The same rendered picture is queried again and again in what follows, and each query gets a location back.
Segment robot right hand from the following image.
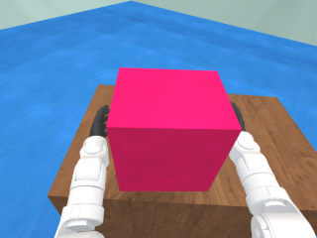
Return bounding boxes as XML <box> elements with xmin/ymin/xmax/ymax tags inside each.
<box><xmin>230</xmin><ymin>101</ymin><xmax>246</xmax><ymax>132</ymax></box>

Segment robot left hand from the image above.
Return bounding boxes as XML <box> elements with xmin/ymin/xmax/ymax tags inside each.
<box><xmin>89</xmin><ymin>104</ymin><xmax>110</xmax><ymax>138</ymax></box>

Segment right robot forearm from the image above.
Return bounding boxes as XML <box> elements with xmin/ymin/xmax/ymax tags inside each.
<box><xmin>229</xmin><ymin>131</ymin><xmax>317</xmax><ymax>238</ymax></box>

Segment carton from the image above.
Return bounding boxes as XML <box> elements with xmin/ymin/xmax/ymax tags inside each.
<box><xmin>106</xmin><ymin>67</ymin><xmax>242</xmax><ymax>191</ymax></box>

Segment robot right upper arm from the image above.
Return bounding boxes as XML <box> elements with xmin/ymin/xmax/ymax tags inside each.
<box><xmin>251</xmin><ymin>211</ymin><xmax>315</xmax><ymax>238</ymax></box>

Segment pedestal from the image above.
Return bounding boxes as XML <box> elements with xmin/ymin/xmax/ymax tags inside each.
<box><xmin>47</xmin><ymin>84</ymin><xmax>317</xmax><ymax>238</ymax></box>

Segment left robot forearm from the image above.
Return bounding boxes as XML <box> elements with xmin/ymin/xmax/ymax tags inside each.
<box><xmin>54</xmin><ymin>136</ymin><xmax>110</xmax><ymax>238</ymax></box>

